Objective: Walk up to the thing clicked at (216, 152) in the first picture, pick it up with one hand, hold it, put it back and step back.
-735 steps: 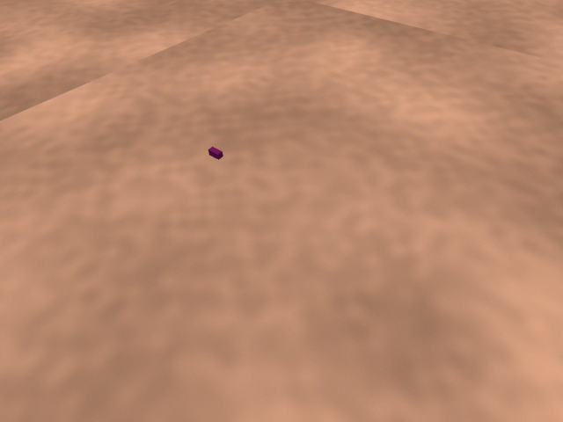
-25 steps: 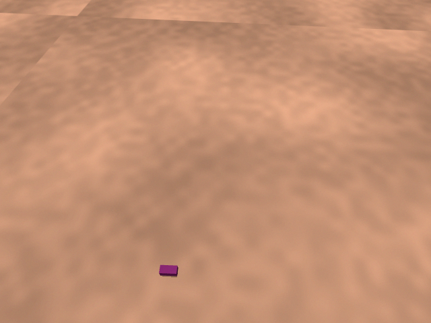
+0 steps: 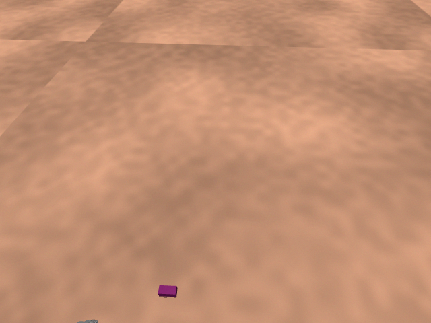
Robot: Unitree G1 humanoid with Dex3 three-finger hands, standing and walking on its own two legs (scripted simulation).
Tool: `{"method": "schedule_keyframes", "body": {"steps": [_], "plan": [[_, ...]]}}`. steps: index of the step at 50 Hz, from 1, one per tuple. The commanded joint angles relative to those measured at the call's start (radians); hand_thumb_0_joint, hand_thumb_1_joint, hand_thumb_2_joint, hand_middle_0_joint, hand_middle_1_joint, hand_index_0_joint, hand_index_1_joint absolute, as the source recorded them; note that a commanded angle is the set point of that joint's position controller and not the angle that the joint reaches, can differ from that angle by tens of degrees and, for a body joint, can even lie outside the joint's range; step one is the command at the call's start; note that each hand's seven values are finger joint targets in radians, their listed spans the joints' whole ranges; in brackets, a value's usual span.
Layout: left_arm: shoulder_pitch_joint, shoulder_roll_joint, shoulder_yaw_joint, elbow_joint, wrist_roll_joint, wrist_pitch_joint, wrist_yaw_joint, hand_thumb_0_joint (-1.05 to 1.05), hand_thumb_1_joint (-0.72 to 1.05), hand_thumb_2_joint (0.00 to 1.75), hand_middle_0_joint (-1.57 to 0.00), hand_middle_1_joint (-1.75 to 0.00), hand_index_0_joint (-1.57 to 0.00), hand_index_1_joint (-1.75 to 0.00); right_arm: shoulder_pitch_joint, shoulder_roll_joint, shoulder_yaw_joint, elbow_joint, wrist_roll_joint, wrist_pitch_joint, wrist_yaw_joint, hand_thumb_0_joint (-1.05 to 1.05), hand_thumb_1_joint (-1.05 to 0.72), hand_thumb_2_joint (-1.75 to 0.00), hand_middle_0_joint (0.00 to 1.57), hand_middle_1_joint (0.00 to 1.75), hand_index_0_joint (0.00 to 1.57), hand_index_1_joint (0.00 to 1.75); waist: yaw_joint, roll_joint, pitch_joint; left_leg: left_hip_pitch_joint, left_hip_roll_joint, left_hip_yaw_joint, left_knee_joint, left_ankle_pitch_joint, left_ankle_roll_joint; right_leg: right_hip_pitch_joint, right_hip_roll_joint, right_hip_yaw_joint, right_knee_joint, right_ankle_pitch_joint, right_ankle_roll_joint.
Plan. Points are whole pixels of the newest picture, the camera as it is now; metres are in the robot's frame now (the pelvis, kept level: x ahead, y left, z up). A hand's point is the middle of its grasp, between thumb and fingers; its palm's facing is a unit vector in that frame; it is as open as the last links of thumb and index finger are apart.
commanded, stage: walk up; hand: left
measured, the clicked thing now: (167, 291) +0.41 +0.23 -0.76
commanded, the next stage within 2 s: none
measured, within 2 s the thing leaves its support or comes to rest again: neither
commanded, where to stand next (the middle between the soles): +0.02 -0.01 m, yaw -1 degrees
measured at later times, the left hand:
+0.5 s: hand out of the picture +0.06 +0.26 -0.15, palm faces +0.00 -0.94 -0.33, open 7.4 cm
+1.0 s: hand out of the picture +0.05 +0.28 -0.17, palm faces -0.03 -0.93 -0.36, open 7.4 cm
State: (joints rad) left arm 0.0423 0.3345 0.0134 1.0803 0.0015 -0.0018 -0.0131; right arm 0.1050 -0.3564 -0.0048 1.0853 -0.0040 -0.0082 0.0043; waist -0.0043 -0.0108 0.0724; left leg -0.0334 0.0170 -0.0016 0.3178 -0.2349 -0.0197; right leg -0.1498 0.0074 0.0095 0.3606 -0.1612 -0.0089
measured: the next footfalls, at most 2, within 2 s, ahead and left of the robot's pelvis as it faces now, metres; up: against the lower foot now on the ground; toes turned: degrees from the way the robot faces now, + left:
right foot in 1.46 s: -0.03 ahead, -0.14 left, +0.00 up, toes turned -3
left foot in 1.94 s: +0.02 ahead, +0.12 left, +0.00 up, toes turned -3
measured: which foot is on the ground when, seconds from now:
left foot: down 0.00-1.00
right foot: down 0.00-1.00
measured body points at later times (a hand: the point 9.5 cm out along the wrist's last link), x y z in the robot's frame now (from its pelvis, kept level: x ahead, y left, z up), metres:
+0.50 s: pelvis -0.01 +0.00 +0.00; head +0.00 +0.00 +0.45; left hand +0.06 +0.30 -0.13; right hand +0.07 -0.29 -0.14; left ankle -0.04 +0.13 -0.75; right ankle +0.02 -0.11 -0.75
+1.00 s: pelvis -0.07 +0.01 -0.02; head -0.01 +0.02 +0.43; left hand +0.05 +0.32 -0.15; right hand +0.02 -0.32 -0.14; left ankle -0.08 +0.13 -0.73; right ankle +0.02 -0.11 -0.75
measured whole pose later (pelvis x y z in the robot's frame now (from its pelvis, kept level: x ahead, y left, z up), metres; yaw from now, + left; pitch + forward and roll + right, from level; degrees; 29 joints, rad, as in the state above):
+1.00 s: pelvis -0.07 +0.01 -0.02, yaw +0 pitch -2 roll +1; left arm 0.02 0.38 0.05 0.97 0.02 0.07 -0.02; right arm 0.09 -0.40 -0.06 1.00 0.00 0.04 0.00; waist 0.00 -0.03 0.18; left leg -0.30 -0.04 -0.01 0.75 -0.48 0.03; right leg -0.37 -0.02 0.02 0.55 -0.14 -0.01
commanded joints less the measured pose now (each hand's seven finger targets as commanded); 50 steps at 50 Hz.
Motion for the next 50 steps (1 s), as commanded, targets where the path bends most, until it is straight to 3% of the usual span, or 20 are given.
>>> {"method": "schedule_keyframes", "body": {"steps": [1,5,10,18,35,36,37,40,41,44,45,46,47,48,50], "plan": [[-0.024,0.217,0.047,-0.038,0.002,-0.023,0.017,0.0,0.9,0.9,-0.2,-0.3,-0.2,-0.3,-0.038,-0.198,-0.044,-0.056,-0.002,-0.022,-0.013,0.0,-0.9,-0.9,0.2,0.3,0.2,0.3,0.013,0.028,-0.104,-0.047,0.111,-0.067,-0.061,0.185,0.041,0.088,-0.131,0.099,-0.051,0.222,-0.027],[-0.032,0.217,0.045,-0.03,0.006,-0.024,0.015,0.0,0.9,0.9,-0.2,-0.3,-0.2,-0.3,-0.036,-0.206,-0.045,-0.046,-0.005,-0.021,-0.012,0.0,-0.9,-0.9,0.2,0.3,0.2,0.3,0.004,0.021,-0.097,-0.065,0.111,-0.071,-0.074,0.14,0.043,0.088,-0.129,0.102,-0.066,0.193,-0.026],[-0.012,0.216,0.045,-0.016,0.005,-0.024,0.014,0.0,0.9,0.9,-0.2,-0.3,-0.2,-0.3,-0.038,-0.21,-0.045,-0.043,-0.002,-0.025,-0.012,0.0,-0.9,-0.9,0.2,0.3,0.2,0.3,0.009,0.016,-0.118,-0.036,0.116,-0.067,-0.07,0.175,0.047,0.085,-0.128,0.097,-0.061,0.217,-0.023],[0.006,0.213,0.043,-0.002,0.004,-0.021,0.013,0.0,0.9,0.9,-0.2,-0.3,-0.2,-0.3,-0.037,-0.21,-0.048,-0.035,-0.003,-0.021,-0.011,0.0,-0.9,-0.9,0.2,0.3,0.2,0.3,0.01,0.006,-0.083,-0.05,0.113,-0.076,-0.087,0.101,0.049,0.05,-0.122,0.1,-0.079,0.138,-0.017],[0.032,0.21,0.045,-0.002,0.007,-0.023,0.014,0.0,0.9,0.9,-0.2,-0.3,-0.2,-0.3,-0.021,-0.199,-0.047,-0.024,-0.003,-0.022,-0.01,0.0,-0.9,-0.9,0.2,0.3,0.2,0.3,0.016,0.014,-0.062,-0.07,0.11,-0.08,-0.094,0.049,0.051,0.025,-0.122,0.113,-0.087,0.084,-0.019],[0.028,0.27,0.077,-0.025,0.002,-0.004,0.018,0.0,0.9,0.9,-0.2,-0.3,-0.2,-0.3,-0.031,-0.246,-0.065,-0.03,0.001,-0.005,-0.017,0.0,-0.9,-0.9,0.2,0.3,0.2,0.3,0.022,-0.017,0.04,-0.137,0.102,-0.082,0.01,0.252,0.055,-0.039,-0.123,0.111,-0.001,0.314,-0.028],[0.037,0.269,0.08,-0.039,-0.002,0.004,0.021,0.0,0.9,0.9,-0.2,-0.3,-0.2,-0.3,-0.015,-0.236,-0.064,-0.047,0.009,0.0,-0.02,0.0,-0.9,-0.9,0.2,0.3,0.2,0.3,0.015,-0.011,-0.004,-0.135,0.099,-0.068,0.05,0.308,0.055,-0.013,-0.126,0.099,0.03,0.379,-0.037],[0.041,0.264,0.086,-0.076,-0.003,0.016,0.023,0.0,0.9,0.9,-0.2,-0.3,-0.2,-0.3,0.005,-0.231,-0.071,-0.069,0.015,0.007,-0.022,0.0,-0.9,-0.9,0.2,0.3,0.2,0.3,0.01,-0.02,-0.115,-0.108,0.087,-0.055,0.125,0.326,0.069,0.007,-0.141,0.1,0.071,0.406,-0.073],[0.031,0.264,0.087,-0.091,-0.003,0.022,0.021,0.0,0.9,0.9,-0.2,-0.3,-0.2,-0.3,0.004,-0.229,-0.073,-0.081,0.014,0.011,-0.021,0.0,-0.9,-0.9,0.2,0.3,0.2,0.3,0.008,-0.022,-0.14,-0.107,0.073,-0.051,0.157,0.281,0.07,-0.005,-0.155,0.118,0.07,0.38,-0.083],[0.011,0.29,0.096,-0.132,0.004,0.038,0.019,0.0,0.9,0.9,-0.2,-0.3,-0.2,-0.3,0.029,-0.228,-0.083,-0.104,0.008,0.029,-0.023,0.0,-0.9,-0.9,0.2,0.3,0.2,0.3,0.006,-0.075,-0.185,-0.102,0.016,-0.014,0.307,0.111,0.068,-0.071,-0.233,0.204,0.04,0.285,-0.152],[-0.009,0.299,0.099,-0.15,0.008,0.042,0.019,0.0,0.9,0.9,-0.2,-0.3,-0.2,-0.3,0.05,-0.218,-0.084,-0.106,0.005,0.035,-0.022,0.0,-0.9,-0.9,0.2,0.3,0.2,0.3,0.005,-0.121,-0.179,-0.109,-0.021,0.003,0.387,-0.018,0.064,-0.105,-0.275,0.249,0.015,0.256,-0.181],[-0.042,0.31,0.102,-0.169,0.016,0.046,0.019,0.0,0.9,0.9,-0.2,-0.3,-0.2,-0.3,0.08,-0.206,-0.088,-0.109,0.001,0.043,-0.02,0.0,-0.9,-0.9,0.2,0.3,0.2,0.3,-0.001,-0.177,-0.158,-0.123,-0.06,0.014,0.485,-0.219,0.059,-0.16,-0.325,0.291,-0.018,0.219,-0.218],[-0.067,0.316,0.104,-0.191,0.029,0.048,0.018,0.0,0.9,0.9,-0.2,-0.3,-0.2,-0.3,0.119,-0.208,-0.093,-0.112,-0.006,0.049,-0.019,0.0,-0.9,-0.9,0.2,0.3,0.2,0.3,-0.01,-0.215,-0.135,-0.136,-0.058,-0.015,0.562,-0.338,0.063,-0.224,-0.366,0.334,-0.038,0.169,-0.245],[-0.077,0.315,0.106,-0.205,0.035,0.051,0.017,0.0,0.9,0.9,-0.2,-0.3,-0.2,-0.3,0.143,-0.21,-0.096,-0.117,-0.004,0.052,-0.015,0.0,-0.9,-0.9,0.2,0.3,0.2,0.3,-0.012,-0.21,-0.114,-0.122,-0.039,-0.047,0.577,-0.373,0.066,-0.283,-0.366,0.322,-0.031,0.117,-0.244],[-0.133,0.291,0.095,-0.245,0.035,0.061,0.017,0.0,0.9,0.9,-0.2,-0.3,-0.2,-0.3,0.19,-0.211,-0.109,-0.126,0.003,0.047,-0.014,0.0,-0.9,-0.9,0.2,0.3,0.2,0.3,-0.055,-0.209,-0.106,-0.09,-0.013,-0.063,0.52,-0.258,0.077,-0.347,-0.311,0.25,0.079,0.187,-0.197]]}}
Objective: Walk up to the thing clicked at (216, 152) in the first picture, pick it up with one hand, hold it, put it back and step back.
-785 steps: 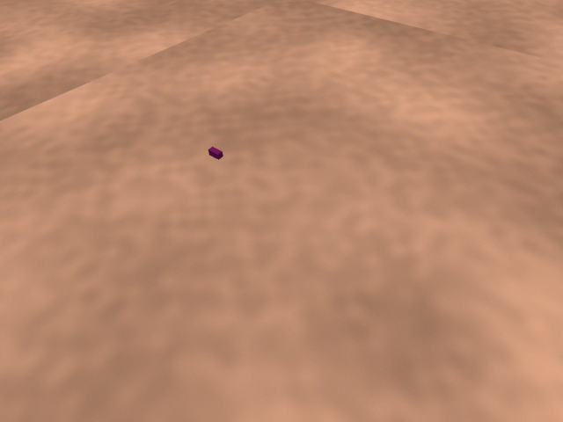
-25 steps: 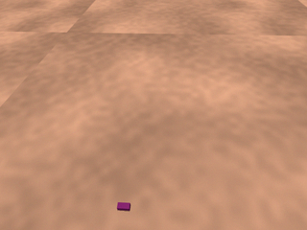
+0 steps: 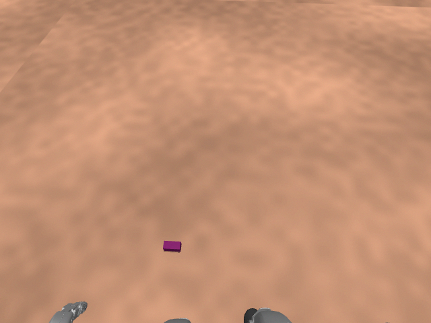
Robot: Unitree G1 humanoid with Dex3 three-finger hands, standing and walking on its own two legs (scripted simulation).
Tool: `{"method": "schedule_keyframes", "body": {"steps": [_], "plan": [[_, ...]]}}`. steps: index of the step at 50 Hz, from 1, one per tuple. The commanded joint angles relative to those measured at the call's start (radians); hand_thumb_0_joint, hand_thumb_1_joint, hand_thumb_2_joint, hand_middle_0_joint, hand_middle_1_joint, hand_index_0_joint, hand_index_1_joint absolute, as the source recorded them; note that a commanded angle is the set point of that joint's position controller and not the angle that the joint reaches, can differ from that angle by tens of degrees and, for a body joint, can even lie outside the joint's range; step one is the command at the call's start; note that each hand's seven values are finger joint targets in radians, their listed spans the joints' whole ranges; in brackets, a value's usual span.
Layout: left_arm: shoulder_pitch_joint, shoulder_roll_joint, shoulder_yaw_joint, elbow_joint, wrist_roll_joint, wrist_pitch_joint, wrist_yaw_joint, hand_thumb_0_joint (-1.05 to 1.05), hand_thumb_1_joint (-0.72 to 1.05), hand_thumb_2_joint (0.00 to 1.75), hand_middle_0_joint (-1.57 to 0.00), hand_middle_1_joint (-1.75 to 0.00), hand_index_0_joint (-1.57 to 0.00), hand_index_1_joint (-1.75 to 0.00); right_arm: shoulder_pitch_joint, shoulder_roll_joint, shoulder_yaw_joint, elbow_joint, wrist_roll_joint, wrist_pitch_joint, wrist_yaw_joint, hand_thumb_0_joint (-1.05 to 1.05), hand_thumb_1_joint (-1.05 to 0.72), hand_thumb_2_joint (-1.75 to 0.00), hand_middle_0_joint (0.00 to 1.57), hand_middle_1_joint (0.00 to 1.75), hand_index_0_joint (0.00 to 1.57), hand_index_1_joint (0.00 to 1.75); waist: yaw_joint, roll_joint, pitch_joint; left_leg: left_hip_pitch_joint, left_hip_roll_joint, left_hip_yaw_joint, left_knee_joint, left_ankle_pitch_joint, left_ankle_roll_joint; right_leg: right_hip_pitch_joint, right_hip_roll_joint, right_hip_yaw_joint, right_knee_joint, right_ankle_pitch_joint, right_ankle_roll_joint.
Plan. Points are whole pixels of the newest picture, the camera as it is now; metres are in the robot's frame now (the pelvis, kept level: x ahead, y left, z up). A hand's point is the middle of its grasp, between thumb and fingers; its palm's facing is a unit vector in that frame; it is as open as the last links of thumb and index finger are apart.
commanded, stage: walk up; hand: left
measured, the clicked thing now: (172, 246) +0.48 +0.21 -0.74
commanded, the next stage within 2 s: none
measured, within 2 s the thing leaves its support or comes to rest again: neither
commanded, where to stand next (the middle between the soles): +0.10 -0.02 m, yaw -1 degrees
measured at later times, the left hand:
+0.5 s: hand out of the picture +0.09 +0.24 -0.13, palm faces -0.11 -0.91 -0.41, open 7.4 cm
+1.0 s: hand out of the picture +0.11 +0.26 -0.16, palm faces -0.01 -0.91 -0.41, open 7.4 cm
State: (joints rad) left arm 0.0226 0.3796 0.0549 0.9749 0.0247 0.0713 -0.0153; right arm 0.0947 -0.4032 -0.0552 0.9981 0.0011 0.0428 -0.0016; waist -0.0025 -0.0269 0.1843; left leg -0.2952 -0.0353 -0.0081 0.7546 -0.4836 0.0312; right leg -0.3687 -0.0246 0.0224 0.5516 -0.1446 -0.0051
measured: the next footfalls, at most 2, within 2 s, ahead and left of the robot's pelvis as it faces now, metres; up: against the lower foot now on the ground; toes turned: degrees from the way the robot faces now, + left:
right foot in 0.46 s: +0.04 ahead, -0.16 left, +0.00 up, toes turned -4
left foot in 0.94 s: +0.09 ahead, +0.10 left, +0.00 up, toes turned -3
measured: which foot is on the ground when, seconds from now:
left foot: down 0.00-0.48, up 0.50-0.92, down 0.94-1.00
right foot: down 0.00-0.06, up 0.08-0.44, down 0.46-0.96, up 0.98-1.00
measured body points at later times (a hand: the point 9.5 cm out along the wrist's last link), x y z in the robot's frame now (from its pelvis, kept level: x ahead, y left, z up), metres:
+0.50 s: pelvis -0.02 -0.04 +0.00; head -0.01 -0.05 +0.45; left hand +0.09 +0.29 -0.10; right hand -0.04 -0.37 -0.12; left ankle -0.04 +0.13 -0.72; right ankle +0.00 -0.16 -0.73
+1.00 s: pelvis +0.00 -0.01 -0.01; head +0.08 +0.00 +0.43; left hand +0.11 +0.31 -0.13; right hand +0.09 -0.32 -0.13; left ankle +0.05 +0.10 -0.73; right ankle +0.00 -0.15 -0.71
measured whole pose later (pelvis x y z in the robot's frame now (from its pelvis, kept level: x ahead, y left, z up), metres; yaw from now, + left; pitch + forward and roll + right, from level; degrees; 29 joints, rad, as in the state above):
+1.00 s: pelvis +0.00 -0.01 -0.01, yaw +1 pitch -3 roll +1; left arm 0.14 0.39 0.03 0.83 -0.02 0.01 0.05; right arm 0.18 -0.38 -0.06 0.80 -0.04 0.06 0.05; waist 0.00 -0.02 0.26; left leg -0.33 -0.05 -0.03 0.67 -0.27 0.02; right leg -0.33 -0.07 0.00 0.87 -0.46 -0.01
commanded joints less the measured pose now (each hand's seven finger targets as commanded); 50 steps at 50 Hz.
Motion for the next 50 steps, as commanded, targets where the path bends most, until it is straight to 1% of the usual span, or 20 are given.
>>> {"method": "schedule_keyframes", "body": {"steps": [1,3,4,5,9,11,13,15,19,22,23,24,26,29,37,45,47,48,49,50], "plan": [[-0.114,0.219,0.047,-0.146,0.01,-0.009,0.019,0.0,0.9,0.9,-0.2,-0.3,-0.2,-0.3,0.207,-0.159,-0.057,-0.042,-0.003,-0.012,-0.009,0.0,-0.9,-0.9,0.2,0.3,0.2,0.3,-0.058,-0.133,-0.222,0.131,0.054,-0.04,-0.064,0.095,0.029,-0.064,-0.199,0.17,-0.014,0.12,-0.159],[-0.056,0.157,0.037,-0.157,0.007,-0.008,0.019,0.0,0.9,0.9,-0.2,-0.3,-0.2,-0.3,0.157,-0.295,-0.088,-0.073,-0.039,-0.044,-0.015,0.0,-0.9,-0.9,0.2,0.3,0.2,0.3,-0.041,0.241,-0.211,0.126,0.329,-0.464,-0.47,0.373,0.103,-0.136,0.109,0.064,0.329,-0.297,-0.036],[-0.005,0.177,0.047,-0.137,0.016,-0.001,0.023,0.0,0.9,0.9,-0.2,-0.3,-0.2,-0.3,0.133,-0.31,-0.094,-0.098,-0.059,-0.065,-0.025,0.0,-0.9,-0.9,0.2,0.3,0.2,0.3,-0.015,0.16,-0.236,0.114,0.396,-0.524,-0.452,0.421,0.156,-0.135,0.095,0.185,0.442,-0.401,-0.028],[0.053,0.21,0.059,-0.129,0.017,0.01,0.009,0.0,0.9,0.9,-0.2,-0.3,-0.2,-0.3,0.144,-0.278,-0.095,-0.103,-0.06,-0.077,-0.037,0.0,-0.9,-0.9,0.2,0.3,0.2,0.3,0.021,0.023,-0.246,0.147,0.351,-0.389,-0.414,0.447,0.141,-0.115,0.069,0.2,0.498,-0.356,-0.028],[0.056,0.255,0.078,-0.124,0.019,0.006,-0.008,0.0,0.9,0.9,-0.2,-0.3,-0.2,-0.3,0.057,-0.294,-0.098,-0.137,-0.05,-0.1,-0.052,0.0,-0.9,-0.9,0.2,0.3,0.2,0.3,0.026,0.142,-0.197,0.167,0.319,-0.336,-0.395,0.319,0.161,-0.16,0.059,0.216,0.538,-0.273,-0.011],[0.05,0.246,0.079,-0.135,0.025,-0.012,-0.031,0.0,0.9,0.9,-0.2,-0.3,-0.2,-0.3,0.195,-0.282,-0.099,-0.121,-0.042,-0.117,-0.044,0.0,-0.9,-0.9,0.2,0.3,0.2,0.3,-0.022,0.139,-0.186,0.35,0.282,-0.313,-0.417,0.193,0.123,-0.28,0.068,0.193,0.474,-0.23,-0.013],[-0.01,0.252,0.069,-0.157,0.01,-0.04,-0.039,0.0,0.9,0.9,-0.2,-0.3,-0.2,-0.3,0.267,-0.278,-0.108,-0.125,-0.042,-0.124,-0.023,0.0,-0.9,-0.9,0.2,0.3,0.2,0.3,-0.093,0.183,-0.142,0.435,0.284,-0.36,-0.498,0.049,0.132,-0.332,0.059,0.163,0.384,-0.252,0.006],[-0.012,0.244,0.062,-0.158,0.002,-0.07,-0.037,0.0,0.9,0.9,-0.2,-0.3,-0.2,-0.3,0.267,-0.273,-0.103,-0.141,-0.046,-0.115,-0.005,0.0,-0.9,-0.9,0.2,0.3,0.2,0.3,-0.098,0.209,-0.101,0.414,0.299,-0.326,-0.517,0.06,0.17,-0.295,0.054,0.116,0.28,-0.32,0.016],[0.074,0.225,0.063,-0.128,-0.001,-0.111,-0.041,0.0,0.9,0.9,-0.2,-0.3,-0.2,-0.3,0.225,-0.275,-0.092,-0.182,-0.05,-0.095,0.023,0.0,-0.9,-0.9,0.2,0.3,0.2,0.3,-0.06,0.266,-0.05,0.17,0.267,-0.166,-0.466,0.141,0.177,-0.01,0.033,-0.025,0.069,-0.381,0.005],[0.366,0.213,0.081,-0.039,-0.012,-0.131,-0.017,0.0,0.9,0.9,-0.2,-0.3,-0.2,-0.3,0.152,-0.206,-0.066,-0.223,-0.037,-0.073,0.032,0.0,-0.9,-0.9,0.2,0.3,0.2,0.3,0.083,0.127,-0.161,0.022,0.161,-0.021,-0.137,0.294,0.1,0.391,0.06,-0.103,-0.212,-0.045,-0.004],[0.47,0.281,0.104,-0.014,-0.005,-0.138,0.0,0.0,0.9,0.9,-0.2,-0.3,-0.2,-0.3,0.168,-0.142,-0.045,-0.245,-0.02,-0.069,0.032,0.0,-0.9,-0.9,0.2,0.3,0.2,0.3,0.125,-0.09,-0.227,-0.133,0.091,0.019,0.118,0.158,0.058,0.56,-0.033,0.091,-0.257,-0.083,-0.015],[0.482,0.358,0.118,-0.04,0.007,-0.149,0.015,0.0,0.9,0.9,-0.2,-0.3,-0.2,-0.3,0.174,-0.099,-0.025,-0.277,-0.015,-0.064,0.03,0.0,-0.9,-0.9,0.2,0.3,0.2,0.3,0.12,-0.224,-0.195,-0.365,-0.036,-0.053,0.301,-0.095,0.003,0.57,-0.278,0.525,-0.335,-0.249,-0.064],[0.312,0.404,0.112,-0.11,0.004,-0.142,0.014,0.0,0.9,0.9,-0.2,-0.3,-0.2,-0.3,0.203,-0.247,-0.08,-0.241,-0.019,-0.042,0.024,0.0,-0.9,-0.9,0.2,0.3,0.2,0.3,0.06,-0.061,-0.072,-0.309,0.045,-0.196,0.356,-0.017,0.014,0.243,-0.384,0.659,-0.439,-0.726,-0.175],[0.18,0.302,0.086,-0.15,-0.014,-0.161,0.02,0.0,0.9,0.9,-0.2,-0.3,-0.2,-0.3,0.334,-0.229,-0.078,-0.164,-0.004,-0.037,0.046,0.0,-0.9,-0.9,0.2,0.3,0.2,0.3,-0.035,-0.085,-0.024,-0.259,0.049,-0.228,0.317,0.161,-0.011,0.209,-0.196,0.259,-0.399,-0.39,-0.101],[0.174,0.234,0.065,-0.19,-0.013,-0.144,0.056,0.0,0.9,0.9,-0.2,-0.3,-0.2,-0.3,0.262,-0.155,-0.049,-0.182,-0.013,-0.007,0.022,0.0,-0.9,-0.9,0.2,0.3,0.2,0.3,0.002,-0.158,-0.014,-0.097,0.018,-0.142,0.17,0.168,-0.053,0.075,-0.223,0.039,-0.186,0.572,-0.184],[0.223,0.293,0.069,-0.194,-0.043,-0.09,0.085,0.0,0.9,0.9,-0.2,-0.3,-0.2,-0.3,0.205,-0.188,-0.074,-0.24,-0.042,0.002,0.026,0.0,-0.9,-0.9,0.2,0.3,0.2,0.3,0.006,-0.128,-0.196,-0.009,0.041,-0.028,-0.184,0.225,0.017,0.252,-0.25,0.079,0.116,0.616,-0.154],[0.244,0.264,0.053,-0.207,-0.053,-0.087,0.091,0.0,0.9,0.9,-0.2,-0.3,-0.2,-0.3,0.199,-0.246,-0.097,-0.265,-0.06,-0.011,0.029,0.0,-0.9,-0.9,0.2,0.3,0.2,0.3,-0.015,0.065,-0.29,0.148,0.137,-0.174,-0.297,0.782,0.09,0.189,-0.118,-0.005,0.333,0.329,-0.06],[0.268,0.22,0.047,-0.218,-0.054,-0.084,0.095,0.0,0.9,0.9,-0.2,-0.3,-0.2,-0.3,0.194,-0.294,-0.115,-0.287,-0.066,-0.015,0.033,0.0,-0.9,-0.9,0.2,0.3,0.2,0.3,-0.012,0.259,-0.341,0.326,0.265,-0.366,-0.238,1.066,0.173,-0.016,0.018,-0.053,0.489,-0.223,-0.026],[0.253,0.213,0.044,-0.198,-0.055,-0.074,0.109,0.0,0.9,0.9,-0.2,-0.3,-0.2,-0.3,0.216,-0.304,-0.121,-0.278,-0.051,-0.011,0.034,0.0,-0.9,-0.9,0.2,0.3,0.2,0.3,-0.052,0.333,-0.361,0.309,0.314,-0.412,-0.252,1.066,0.276,-0.041,0.067,-0.039,0.552,-0.583,-0.023],[0.233,0.221,0.036,-0.18,-0.049,-0.071,0.115,0.0,0.9,0.9,-0.2,-0.3,-0.2,-0.3,0.213,-0.271,-0.118,-0.269,-0.045,-0.003,0.034,0.0,-0.9,-0.9,0.2,0.3,0.2,0.3,-0.052,0.305,-0.31,0.239,0.313,-0.422,-0.3,0.942,0.287,-0.035,0.045,0.009,0.555,-0.57,-0.024]]}}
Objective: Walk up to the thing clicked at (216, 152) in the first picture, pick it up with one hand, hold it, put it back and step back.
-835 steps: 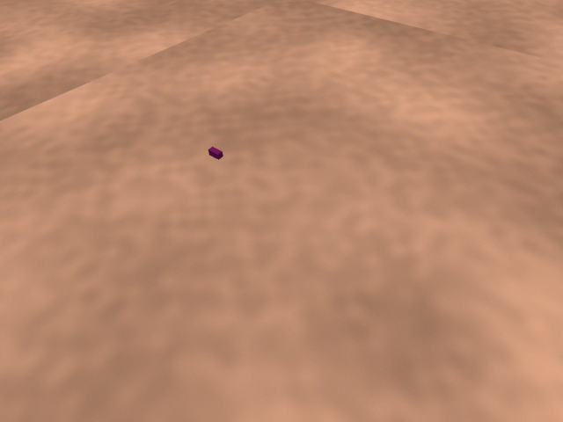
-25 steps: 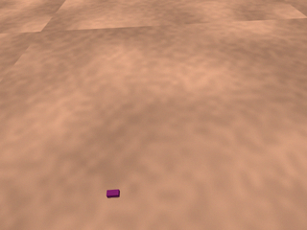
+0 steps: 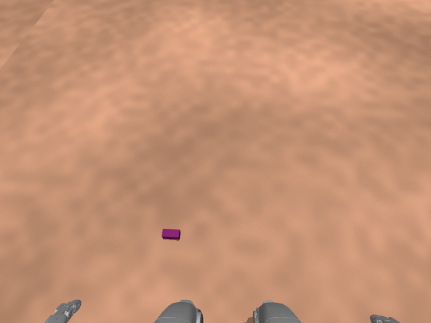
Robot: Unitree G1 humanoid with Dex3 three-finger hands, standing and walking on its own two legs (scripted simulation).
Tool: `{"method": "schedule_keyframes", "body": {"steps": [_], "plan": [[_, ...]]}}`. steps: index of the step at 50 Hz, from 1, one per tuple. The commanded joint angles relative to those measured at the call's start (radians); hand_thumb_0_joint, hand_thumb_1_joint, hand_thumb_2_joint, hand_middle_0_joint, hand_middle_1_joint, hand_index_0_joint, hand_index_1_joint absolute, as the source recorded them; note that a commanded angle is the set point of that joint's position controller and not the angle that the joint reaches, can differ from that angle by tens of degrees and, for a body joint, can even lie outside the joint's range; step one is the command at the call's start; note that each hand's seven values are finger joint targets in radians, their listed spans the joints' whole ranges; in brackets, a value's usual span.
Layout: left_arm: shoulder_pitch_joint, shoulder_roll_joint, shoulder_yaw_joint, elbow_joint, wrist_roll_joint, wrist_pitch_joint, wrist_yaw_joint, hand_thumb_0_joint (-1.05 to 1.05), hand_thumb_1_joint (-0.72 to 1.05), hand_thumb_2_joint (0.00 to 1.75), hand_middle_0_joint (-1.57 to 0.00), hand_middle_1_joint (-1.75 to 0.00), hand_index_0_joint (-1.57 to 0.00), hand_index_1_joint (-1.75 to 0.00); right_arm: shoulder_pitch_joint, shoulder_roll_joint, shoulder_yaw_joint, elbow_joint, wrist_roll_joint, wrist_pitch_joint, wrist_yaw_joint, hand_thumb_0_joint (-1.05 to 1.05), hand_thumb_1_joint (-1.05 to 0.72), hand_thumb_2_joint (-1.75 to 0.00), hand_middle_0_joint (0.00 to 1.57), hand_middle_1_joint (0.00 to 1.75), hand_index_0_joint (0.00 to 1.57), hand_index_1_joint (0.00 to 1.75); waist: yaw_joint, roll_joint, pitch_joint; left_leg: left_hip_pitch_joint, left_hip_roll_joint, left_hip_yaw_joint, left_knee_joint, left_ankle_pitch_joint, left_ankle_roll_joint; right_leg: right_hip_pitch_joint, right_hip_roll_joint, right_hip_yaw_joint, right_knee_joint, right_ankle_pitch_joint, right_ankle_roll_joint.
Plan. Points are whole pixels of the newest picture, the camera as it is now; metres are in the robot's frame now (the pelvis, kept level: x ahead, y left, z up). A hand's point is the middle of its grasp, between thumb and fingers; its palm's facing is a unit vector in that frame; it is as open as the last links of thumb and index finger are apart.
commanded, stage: walk up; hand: left
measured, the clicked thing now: (171, 234) +0.48 +0.22 -0.73
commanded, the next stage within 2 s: none
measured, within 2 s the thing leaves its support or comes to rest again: neither
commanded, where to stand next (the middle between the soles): +0.09 -0.02 m, yaw -2 degrees
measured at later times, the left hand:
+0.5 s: hand out of the picture +0.06 +0.25 -0.13, palm faces -0.04 -0.94 -0.35, open 7.4 cm
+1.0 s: hand out of the picture +0.09 +0.28 -0.14, palm faces -0.02 -0.94 -0.34, open 7.4 cm
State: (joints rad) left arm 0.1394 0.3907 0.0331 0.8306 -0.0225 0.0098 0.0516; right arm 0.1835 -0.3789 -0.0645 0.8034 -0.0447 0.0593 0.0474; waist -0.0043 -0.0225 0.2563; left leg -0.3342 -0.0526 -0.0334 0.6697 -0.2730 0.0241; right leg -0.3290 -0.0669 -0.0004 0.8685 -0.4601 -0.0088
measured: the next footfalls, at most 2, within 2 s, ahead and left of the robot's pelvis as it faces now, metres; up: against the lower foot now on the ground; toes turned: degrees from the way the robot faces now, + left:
right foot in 0.26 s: +0.02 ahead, -0.10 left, +0.00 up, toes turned -1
right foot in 1.40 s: +0.12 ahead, -0.12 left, +0.00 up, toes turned -3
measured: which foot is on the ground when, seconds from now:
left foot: down 0.00-1.00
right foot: up 0.00-0.24, down 0.26-1.00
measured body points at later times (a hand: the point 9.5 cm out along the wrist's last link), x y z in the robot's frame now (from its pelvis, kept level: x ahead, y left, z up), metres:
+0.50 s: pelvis +0.00 +0.00 +0.02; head +0.00 -0.01 +0.47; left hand +0.06 +0.30 -0.10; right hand +0.08 -0.29 -0.11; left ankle +0.05 +0.11 -0.72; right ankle -0.02 -0.10 -0.72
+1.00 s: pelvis +0.05 +0.01 +0.01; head +0.07 +0.03 +0.46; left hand +0.09 +0.33 -0.12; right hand +0.11 -0.31 -0.09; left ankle +0.10 +0.12 -0.72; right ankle -0.02 -0.10 -0.71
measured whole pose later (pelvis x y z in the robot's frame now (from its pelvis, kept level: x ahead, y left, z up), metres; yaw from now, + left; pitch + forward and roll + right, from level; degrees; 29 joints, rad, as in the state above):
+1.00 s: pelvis +0.05 +0.01 +0.01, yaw -1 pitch -4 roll +0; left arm 0.26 0.40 0.05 0.99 0.02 -0.01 -0.03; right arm 0.24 -0.40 -0.04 0.98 -0.02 -0.06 0.02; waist 0.02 -0.03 0.09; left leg -0.25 -0.01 0.03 0.53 -0.19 0.03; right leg -0.06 -0.01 -0.01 0.54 -0.39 -0.02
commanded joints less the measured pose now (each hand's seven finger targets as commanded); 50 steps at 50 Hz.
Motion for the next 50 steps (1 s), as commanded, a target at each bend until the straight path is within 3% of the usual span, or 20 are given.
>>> {"method": "schedule_keyframes", "body": {"steps": [1,4,9,13,15,16,17,20,24,30,35,36,38,41,43,44,46,48,49,50], "plan": [[0.124,0.225,0.061,-0.034,0.001,-0.011,0.041,0.0,0.9,0.9,-0.2,-0.3,-0.2,-0.3,0.083,-0.259,-0.096,-0.099,0.007,-0.013,-0.019,0.0,-0.9,-0.9,0.2,0.3,0.2,0.3,-0.037,0.257,-0.363,0.256,0.285,-0.307,-0.211,0.65,0.272,-0.075,0.086,0.045,0.25,-0.225,-0.023],[0.127,0.21,0.064,-0.029,0.017,-0.016,0.014,0.0,0.9,0.9,-0.2,-0.3,-0.2,-0.3,0.049,-0.222,-0.076,-0.107,0.02,-0.027,-0.039,0.0,-0.9,-0.9,0.2,0.3,0.2,0.3,-0.021,0.175,-0.342,0.213,0.228,-0.262,-0.223,0.302,0.197,-0.108,0.066,0.048,0.181,-0.084,-0.026],[0.106,0.181,0.059,-0.009,0.05,-0.031,-0.023,0.0,0.9,0.9,-0.2,-0.3,-0.2,-0.3,0.06,-0.247,-0.061,-0.079,0.023,-0.064,-0.043,0.0,-0.9,-0.9,0.2,0.3,0.2,0.3,-0.025,0.119,-0.306,0.209,0.293,-0.365,-0.288,-0.022,0.207,-0.035,0.061,0.028,-0.12,-0.081,-0.008],[0.167,0.154,0.061,0.051,0.054,-0.042,-0.028,0.0,0.9,0.9,-0.2,-0.3,-0.2,-0.3,-0.049,-0.215,-0.024,-0.069,0.034,-0.074,-0.044,0.0,-0.9,-0.9,0.2,0.3,0.2,0.3,0.05,0.09,-0.226,-0.047,0.253,-0.263,-0.232,-0.015,0.12,0.22,0.059,0.035,-0.45,0.121,-0.054],[0.102,0.227,0.068,0.034,0.067,-0.059,-0.028,0.0,0.9,0.9,-0.2,-0.3,-0.2,-0.3,-0.052,-0.153,-0.002,-0.057,0.051,-0.08,-0.04,0.0,-0.9,-0.9,0.2,0.3,0.2,0.3,0.026,-0.064,-0.182,-0.096,0.098,-0.138,-0.096,-0.058,0.012,0.145,-0.134,0.361,-0.6,0.035,-0.147],[0.005,0.25,0.061,0.017,0.061,-0.056,-0.038,0.0,0.9,0.9,-0.2,-0.3,-0.2,-0.3,-0.042,-0.172,-0.009,-0.021,0.051,-0.078,-0.042,0.0,-0.9,-0.9,0.2,0.3,0.2,0.3,-0.006,-0.055,-0.143,0.05,0.036,-0.066,-0.057,-0.154,0.0,-0.046,-0.2,0.382,-0.615,-0.091,-0.186],[-0.058,0.234,0.052,0.001,0.057,-0.051,-0.047,0.0,0.9,0.9,-0.2,-0.3,-0.2,-0.3,0.017,-0.184,-0.015,0.017,0.044,-0.084,-0.043,0.0,-0.9,-0.9,0.2,0.3,0.2,0.3,-0.045,-0.046,-0.134,0.17,0.06,-0.066,-0.09,-0.169,0.003,-0.132,-0.187,0.331,-0.575,-0.101,-0.172],[-0.005,0.177,0.035,0.041,0.039,-0.049,-0.053,0.0,0.9,0.9,-0.2,-0.3,-0.2,-0.3,-0.059,-0.204,-0.007,0.038,0.041,-0.111,-0.039,0.0,-0.9,-0.9,0.2,0.3,0.2,0.3,-0.004,-0.015,-0.167,0.147,0.149,-0.19,-0.254,0.009,0.044,0.006,-0.032,0.143,-0.519,0.105,-0.061],[-0.002,0.195,0.04,0.07,0.035,-0.047,-0.06,0.0,0.9,0.9,-0.2,-0.3,-0.2,-0.3,-0.046,-0.193,0.011,0.079,0.041,-0.116,-0.044,0.0,-0.9,-0.9,0.2,0.3,0.2,0.3,0.005,-0.032,-0.193,0.103,0.129,-0.158,-0.29,-0.017,0.026,0.111,-0.046,0.159,-0.554,0.113,-0.057],[-0.014,0.182,0.036,0.117,0.026,-0.045,-0.053,0.0,0.9,0.9,-0.2,-0.3,-0.2,-0.3,-0.064,-0.18,0.025,0.136,0.045,-0.125,-0.054,0.0,-0.9,-0.9,0.2,0.3,0.2,0.3,0.016,0.028,-0.277,0.174,0.149,-0.128,-0.285,0.262,0.02,0.22,-0.048,0.116,-0.544,0.356,-0.045],[-0.04,0.175,0.033,0.15,0.024,-0.036,-0.05,0.0,0.9,0.9,-0.2,-0.3,-0.2,-0.3,-0.086,-0.18,0.028,0.168,0.044,-0.119,-0.061,0.0,-0.9,-0.9,0.2,0.3,0.2,0.3,0.018,0.037,-0.28,0.179,0.159,-0.128,-0.302,0.29,0.02,0.245,-0.047,0.106,-0.57,0.373,-0.039],[0.019,0.214,0.053,0.132,0.038,-0.048,-0.065,0.0,0.9,0.9,-0.2,-0.3,-0.2,-0.3,0.002,-0.23,-0.005,0.154,0.034,-0.124,-0.046,0.0,-0.9,-0.9,0.2,0.3,0.2,0.3,0.016,0.029,-0.332,0.189,0.115,-0.114,-0.26,-0.081,0.069,0.261,-0.011,0.097,-0.524,0.042,-0.081],[0.045,0.222,0.062,0.14,0.05,-0.046,-0.074,0.0,0.9,0.9,-0.2,-0.3,-0.2,-0.3,-0.003,-0.25,-0.018,0.147,0.019,-0.118,-0.036,0.0,-0.9,-0.9,0.2,0.3,0.2,0.3,0.027,0.044,-0.214,0.043,0.115,-0.153,-0.268,-0.374,0.08,0.177,-0.043,0.183,-0.534,-0.253,-0.114],[0.098,0.253,0.076,0.139,0.053,-0.052,-0.072,0.0,0.9,0.9,-0.2,-0.3,-0.2,-0.3,-0.08,-0.198,-0.013,0.103,0.016,-0.121,-0.027,0.0,-0.9,-0.9,0.2,0.3,0.2,0.3,0.066,-0.066,-0.056,-0.188,0.038,-0.015,-0.091,-0.141,0.035,0.241,-0.166,0.34,-0.69,-0.28,-0.181],[0.1,0.263,0.082,0.113,0.055,-0.067,-0.068,0.0,0.9,0.9,-0.2,-0.3,-0.2,-0.3,-0.069,-0.186,-0.013,0.081,0.017,-0.135,-0.029,0.0,-0.9,-0.9,0.2,0.3,0.2,0.3,0.073,-0.065,-0.037,-0.274,0.09,0.002,-0.005,-0.109,0.009,0.354,-0.258,0.375,-0.657,0.177,-0.242],[0.124,0.25,0.08,0.111,0.05,-0.069,-0.067,0.0,0.9,0.9,-0.2,-0.3,-0.2,-0.3,-0.067,-0.182,-0.011,0.072,0.018,-0.143,-0.03,0.0,-0.9,-0.9,0.2,0.3,0.2,0.3,0.071,-0.064,-0.068,-0.272,0.09,0.014,-0.05,-0.127,0.017,0.409,-0.238,0.333,-0.608,0.388,-0.235],[0.08,0.256,0.078,0.088,0.05,-0.068,-0.072,0.0,0.9,0.9,-0.2,-0.3,-0.2,-0.3,-0.003,-0.171,-0.014,0.071,0.02,-0.153,-0.028,0.0,-0.9,-0.9,0.2,0.3,0.2,0.3,0.027,-0.114,-0.143,-0.105,0.085,0.035,-0.146,-0.101,0.031,0.346,-0.201,0.216,-0.536,0.521,-0.198],[-0.009,0.199,0.054,0.055,0.03,-0.05,-0.07,0.0,0.9,0.9,-0.2,-0.3,-0.2,-0.3,0.112,-0.19,-0.032,0.124,0.019,-0.162,-0.044,0.0,-0.9,-0.9,0.2,0.3,0.2,0.3,-0.048,-0.055,-0.236,0.252,0.049,0.027,-0.29,0.167,0.039,0.154,-0.066,0.044,-0.3,0.659,-0.096],[-0.019,0.146,0.038,0.03,0.02,-0.045,-0.066,0.0,0.9,0.9,-0.2,-0.3,-0.2,-0.3,0.179,-0.262,-0.055,0.134,0.015,-0.161,-0.06,0.0,-0.9,-0.9,0.2,0.3,0.2,0.3,-0.079,0.072,-0.297,0.421,0.218,-0.194,-0.31,0.421,0.085,-0.017,0.025,-0.02,-0.115,0.536,-0.023],[0.005,0.127,0.039,0.038,0.007,-0.027,-0.058,0.0,0.9,0.9,-0.2,-0.3,-0.2,-0.3,0.18,-0.314,-0.06,0.117,0.016,-0.159,-0.073,0.0,-0.9,-0.9,0.2,0.3,0.2,0.3,-0.068,0.173,-0.306,0.423,0.398,-0.452,-0.36,0.499,0.183,-0.093,0.124,0.016,-0.001,0.048,0.01]]}}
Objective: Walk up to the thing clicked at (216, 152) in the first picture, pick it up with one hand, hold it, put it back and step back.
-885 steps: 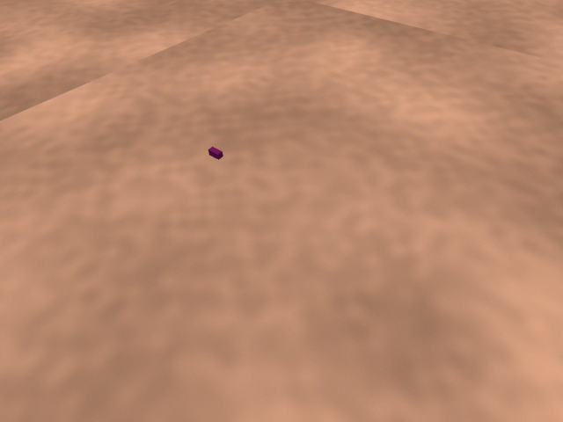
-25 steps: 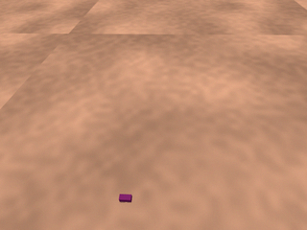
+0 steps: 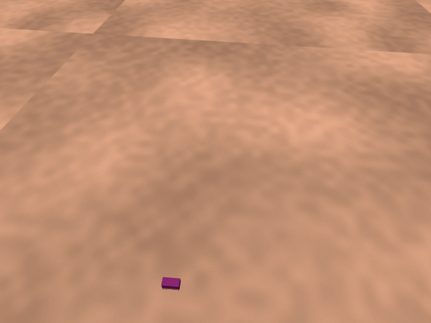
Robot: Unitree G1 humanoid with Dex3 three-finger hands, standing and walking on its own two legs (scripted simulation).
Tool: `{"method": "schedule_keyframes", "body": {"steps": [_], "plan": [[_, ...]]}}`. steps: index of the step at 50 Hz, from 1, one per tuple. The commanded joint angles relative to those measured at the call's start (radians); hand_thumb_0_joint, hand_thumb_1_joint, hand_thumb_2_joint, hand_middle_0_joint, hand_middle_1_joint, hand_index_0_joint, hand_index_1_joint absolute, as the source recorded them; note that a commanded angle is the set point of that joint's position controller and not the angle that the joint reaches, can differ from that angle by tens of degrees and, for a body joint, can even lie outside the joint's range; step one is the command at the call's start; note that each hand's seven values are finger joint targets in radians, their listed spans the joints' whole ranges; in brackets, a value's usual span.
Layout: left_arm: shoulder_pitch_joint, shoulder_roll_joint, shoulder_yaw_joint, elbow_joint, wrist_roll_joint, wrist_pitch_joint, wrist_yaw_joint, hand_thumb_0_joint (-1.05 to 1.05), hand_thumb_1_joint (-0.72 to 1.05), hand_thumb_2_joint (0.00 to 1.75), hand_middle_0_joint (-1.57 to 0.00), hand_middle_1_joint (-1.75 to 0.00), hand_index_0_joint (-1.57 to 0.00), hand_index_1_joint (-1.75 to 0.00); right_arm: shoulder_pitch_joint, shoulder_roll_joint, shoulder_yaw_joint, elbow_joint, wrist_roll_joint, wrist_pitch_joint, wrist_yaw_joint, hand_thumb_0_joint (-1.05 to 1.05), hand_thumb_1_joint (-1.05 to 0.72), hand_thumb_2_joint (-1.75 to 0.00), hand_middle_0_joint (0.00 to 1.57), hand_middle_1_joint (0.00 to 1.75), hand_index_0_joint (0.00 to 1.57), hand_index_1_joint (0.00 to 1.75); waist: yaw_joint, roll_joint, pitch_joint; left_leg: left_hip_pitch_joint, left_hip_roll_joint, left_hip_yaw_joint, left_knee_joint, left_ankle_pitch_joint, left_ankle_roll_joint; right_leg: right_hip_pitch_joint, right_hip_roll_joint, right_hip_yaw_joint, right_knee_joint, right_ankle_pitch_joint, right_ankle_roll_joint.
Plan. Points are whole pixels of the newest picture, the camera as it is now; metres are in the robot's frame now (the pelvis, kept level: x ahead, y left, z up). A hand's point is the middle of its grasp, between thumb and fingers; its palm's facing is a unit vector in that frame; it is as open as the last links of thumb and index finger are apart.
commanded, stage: walk up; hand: left
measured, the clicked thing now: (171, 283) +0.43 +0.21 -0.75
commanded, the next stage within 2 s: none
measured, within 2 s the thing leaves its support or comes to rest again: neither
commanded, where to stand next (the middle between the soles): +0.04 -0.03 m, yaw -1 degrees
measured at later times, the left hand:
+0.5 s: hand out of the picture +0.07 +0.23 -0.14, palm faces -0.04 -0.89 -0.46, open 7.4 cm
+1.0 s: hand out of the picture -0.03 +0.23 -0.15, palm faces +0.05 -0.94 -0.33, open 7.4 cm
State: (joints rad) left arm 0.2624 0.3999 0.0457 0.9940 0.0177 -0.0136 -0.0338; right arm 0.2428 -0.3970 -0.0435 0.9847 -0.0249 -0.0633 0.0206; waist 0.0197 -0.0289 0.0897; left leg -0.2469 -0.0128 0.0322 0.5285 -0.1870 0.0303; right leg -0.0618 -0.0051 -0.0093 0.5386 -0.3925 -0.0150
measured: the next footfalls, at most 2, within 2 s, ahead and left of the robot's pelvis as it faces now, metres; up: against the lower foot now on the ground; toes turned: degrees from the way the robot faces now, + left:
right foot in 0.40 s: +0.06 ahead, -0.13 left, +0.00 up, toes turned -2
left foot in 0.78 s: -0.02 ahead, +0.09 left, +0.00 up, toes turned +4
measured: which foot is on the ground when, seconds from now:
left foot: down 0.00-0.42, up 0.44-0.76, down 0.78-1.00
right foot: down 0.00-0.00, up 0.02-0.38, down 0.40-0.82, up 0.84-1.00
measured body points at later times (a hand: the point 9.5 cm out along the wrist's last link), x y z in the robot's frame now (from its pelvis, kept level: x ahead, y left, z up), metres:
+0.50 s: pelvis -0.03 -0.04 -0.01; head +0.05 -0.08 +0.43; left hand +0.07 +0.28 -0.11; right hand +0.12 -0.34 -0.16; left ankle -0.01 +0.11 -0.67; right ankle +0.02 -0.13 -0.73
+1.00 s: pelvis -0.05 -0.04 +0.01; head -0.06 -0.02 +0.46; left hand -0.04 +0.28 -0.12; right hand +0.02 -0.36 -0.10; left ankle -0.06 +0.08 -0.73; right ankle -0.02 -0.16 -0.70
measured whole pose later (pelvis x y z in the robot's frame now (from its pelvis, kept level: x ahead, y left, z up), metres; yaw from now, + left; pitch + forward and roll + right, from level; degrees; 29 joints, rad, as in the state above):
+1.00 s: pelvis -0.05 -0.04 +0.01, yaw +4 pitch -3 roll +0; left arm 0.34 0.40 0.06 0.93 0.01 0.01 -0.05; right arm 0.31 -0.40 -0.04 0.91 -0.05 0.00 0.04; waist -0.02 -0.03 0.02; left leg -0.16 0.01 0.00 0.49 -0.29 0.03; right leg -0.35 -0.02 0.00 0.81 -0.44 -0.01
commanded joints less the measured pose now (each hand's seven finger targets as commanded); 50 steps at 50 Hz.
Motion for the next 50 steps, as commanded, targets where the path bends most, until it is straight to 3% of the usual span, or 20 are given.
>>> {"method": "schedule_keyframes", "body": {"steps": [1,2,6,14,17,19,20,21,22,23,26,29,31,34,39,41,42,44,46,50], "plan": [[-0.077,0.185,0.042,-0.108,-0.03,0.015,0.037,0.0,0.9,0.9,-0.2,-0.3,-0.2,-0.3,0.077,-0.303,-0.085,-0.077,0.004,-0.032,-0.052,0.0,-0.9,-0.9,0.2,0.3,0.2,0.3,-0.063,0.099,-0.141,0.293,0.399,-0.515,-0.187,0.433,0.253,-0.323,0.021,0.115,0.404,-0.196,-0.003],[-0.057,0.189,0.037,-0.101,-0.03,0.02,0.04,0.0,0.9,0.9,-0.2,-0.3,-0.2,-0.3,0.057,-0.292,-0.082,-0.08,0.01,-0.029,-0.054,0.0,-0.9,-0.9,0.2,0.3,0.2,0.3,-0.053,0.084,-0.118,0.241,0.402,-0.463,-0.166,0.515,0.278,-0.329,0.011,0.132,0.466,-0.225,-0.009],[-0.025,0.16,0.032,-0.077,-0.037,0.038,0.032,0.0,0.9,0.9,-0.2,-0.3,-0.2,-0.3,-0.026,-0.213,-0.048,-0.102,0.02,-0.025,-0.066,0.0,-0.9,-0.9,0.2,0.3,0.2,0.3,-0.014,0.111,-0.089,0.186,0.284,-0.208,-0.133,0.656,0.159,-0.314,-0.001,0.177,0.439,-0.108,-0.011],[-0.006,0.193,0.036,-0.087,-0.053,0.032,0.082,0.0,0.9,0.9,-0.2,-0.3,-0.2,-0.3,-0.126,-0.217,-0.07,-0.199,0.004,0.097,-0.038,0.0,-0.9,-0.9,0.2,0.3,0.2,0.3,-0.039,0.263,-0.098,0.081,0.217,-0.109,-0.017,0.74,0.198,-0.278,0.019,-0.021,0.351,-0.048,0.033],[0.032,0.178,0.047,-0.091,-0.034,0.026,0.082,0.0,0.9,0.9,-0.2,-0.3,-0.2,-0.3,-0.163,-0.216,-0.076,-0.221,0.02,0.119,-0.03,0.0,-0.9,-0.9,0.2,0.3,0.2,0.3,-0.007,0.194,-0.177,0.089,0.188,-0.119,0.1,0.524,0.144,-0.193,0.009,-0.041,0.104,0.1,0.014],[0.029,0.199,0.061,-0.101,-0.013,0.017,0.084,0.0,0.9,0.9,-0.2,-0.3,-0.2,-0.3,-0.177,-0.178,-0.063,-0.224,0.046,0.13,-0.028,0.0,-0.9,-0.9,0.2,0.3,0.2,0.3,0.022,0.059,-0.172,0.006,0.123,-0.098,0.228,0.307,0.067,-0.119,-0.035,0.01,-0.067,0.411,-0.012],[0.002,0.265,0.082,-0.125,0.005,0.01,0.084,0.0,0.9,0.9,-0.2,-0.3,-0.2,-0.3,-0.147,-0.126,-0.048,-0.227,0.063,0.131,-0.03,0.0,-0.9,-0.9,0.2,0.3,0.2,0.3,0.018,-0.146,-0.154,-0.127,-0.003,-0.089,0.395,0.035,0.006,-0.107,-0.233,0.276,-0.104,0.638,-0.071],[-0.084,0.289,0.08,-0.173,0.008,0.013,0.08,0.0,0.9,0.9,-0.2,-0.3,-0.2,-0.3,-0.098,-0.097,-0.035,-0.208,0.06,0.14,-0.045,0.0,-0.9,-0.9,0.2,0.3,0.2,0.3,-0.014,-0.23,-0.11,-0.216,-0.12,-0.13,0.568,-0.46,-0.013,-0.14,-0.365,0.408,-0.141,0.797,-0.16],[-0.105,0.335,0.087,-0.202,0.016,0.015,0.078,0.0,0.9,0.9,-0.2,-0.3,-0.2,-0.3,-0.089,-0.158,-0.058,-0.206,0.044,0.149,-0.064,0.0,-0.9,-0.9,0.2,0.3,0.2,0.3,0.008,-0.247,-0.13,-0.172,-0.089,-0.198,0.74,-0.539,-0.009,-0.245,-0.458,0.518,-0.152,0.796,-0.298],[-0.098,0.303,0.09,-0.211,0.013,0.014,0.077,0.0,0.9,0.9,-0.2,-0.3,-0.2,-0.3,-0.099,-0.197,-0.073,-0.201,0.036,0.148,-0.068,0.0,-0.9,-0.9,0.2,0.3,0.2,0.3,0.006,-0.187,-0.094,-0.188,-0.081,-0.243,0.812,-0.485,-0.017,-0.281,-0.425,0.503,-0.152,0.722,-0.292],[-0.214,0.199,0.077,-0.244,0.014,0.018,0.075,0.0,0.9,0.9,-0.2,-0.3,-0.2,-0.3,-0.004,-0.196,-0.069,-0.149,0.051,0.132,-0.058,0.0,-0.9,-0.9,0.2,0.3,0.2,0.3,-0.05,-0.154,-0.136,-0.231,-0.111,-0.215,0.841,-0.305,-0.046,-0.193,-0.221,0.173,-0.093,0.546,-0.166],[-0.103,0.158,0.078,-0.242,0.037,0.007,0.06,0.0,0.9,0.9,-0.2,-0.3,-0.2,-0.3,-0.006,-0.209,-0.056,-0.136,0.038,0.09,-0.045,0.0,-0.9,-0.9,0.2,0.3,0.2,0.3,0.038,-0.17,-0.238,-0.29,-0.065,-0.124,0.602,-0.242,-0.064,0.064,-0.158,0.182,-0.183,-0.064,-0.162],[-0.04,0.191,0.103,-0.246,0.049,0.01,0.038,0.0,0.9,0.9,-0.2,-0.3,-0.2,-0.3,-0.036,-0.22,-0.053,-0.139,0.027,0.061,-0.039,0.0,-0.9,-0.9,0.2,0.3,0.2,0.3,0.083,-0.25,-0.22,-0.35,-0.03,-0.076,0.389,-0.298,-0.077,0.175,-0.18,0.225,-0.194,-0.179,-0.194],[0.057,0.245,0.125,-0.234,0.04,0.014,0.011,0.0,0.9,0.9,-0.2,-0.3,-0.2,-0.3,-0.059,-0.208,-0.044,-0.162,-0.002,0.028,-0.021,0.0,-0.9,-0.9,0.2,0.3,0.2,0.3,0.107,-0.244,-0.132,-0.271,0.0,-0.053,0.139,-0.419,-0.048,0.117,-0.272,0.302,-0.212,-0.205,-0.238],[-0.089,0.202,0.08,-0.257,0.016,0.016,0.01,0.0,0.9,0.9,-0.2,-0.3,-0.2,-0.3,0.134,-0.16,-0.057,-0.06,-0.018,0.025,-0.009,0.0,-0.9,-0.9,0.2,0.3,0.2,0.3,-0.062,0.007,-0.039,0.236,-0.017,0.003,-0.174,-0.114,0.041,-0.414,-0.182,0.116,-0.164,-0.284,-0.068],[-0.124,0.139,0.06,-0.257,-0.011,0.006,0.017,0.0,0.9,0.9,-0.2,-0.3,-0.2,-0.3,0.062,-0.273,-0.069,-0.116,-0.035,0.035,-0.01,0.0,-0.9,-0.9,0.2,0.3,0.2,0.3,-0.07,0.327,0.048,0.046,0.325,-0.572,-0.401,-0.704,0.173,-0.559,0.025,-0.057,0.226,-0.149,0.022],[-0.124,0.232,0.09,-0.23,0.0,0.006,0.024,0.0,0.9,0.9,-0.2,-0.3,-0.2,-0.3,-0.001,-0.313,-0.076,-0.135,-0.023,0.037,-0.01,0.0,-0.9,-0.9,0.2,0.3,0.2,0.3,-0.062,0.279,0.152,-0.22,0.385,-0.592,-0.448,-0.797,0.243,-0.441,-0.023,0.057,0.413,-0.142,0.01],[-0.014,0.158,0.064,-0.183,-0.013,-0.001,0.007,0.0,0.9,0.9,-0.2,-0.3,-0.2,-0.3,-0.121,-0.215,-0.035,-0.171,-0.023,0.024,-0.017,0.0,-0.9,-0.9,0.2,0.3,0.2,0.3,0.011,0.208,0.157,-0.237,0.251,-0.369,-0.387,-0.535,0.18,-0.328,-0.015,0.081,0.369,-0.066,0.001],[0.038,0.173,0.063,-0.147,-0.005,-0.011,0.002,0.0,0.9,0.9,-0.2,-0.3,-0.2,-0.3,-0.056,-0.232,-0.045,-0.168,-0.018,0.02,-0.011,0.0,-0.9,-0.9,0.2,0.3,0.2,0.3,-0.006,0.247,0.094,-0.077,0.185,-0.273,-0.353,-0.443,0.143,-0.392,0.01,0.022,0.336,-0.027,0.003],[0.058,0.225,0.072,-0.156,-0.01,-0.044,0.014,0.0,0.9,0.9,-0.2,-0.3,-0.2,-0.3,0.038,-0.278,-0.089,-0.2,-0.039,0.048,0.023,0.0,-0.9,-0.9,0.2,0.3,0.2,0.3,-0.063,0.291,0.015,0.098,0.192,-0.252,-0.257,-0.396,0.186,-0.375,-0.011,-0.038,0.119,-0.112,0.013]]}}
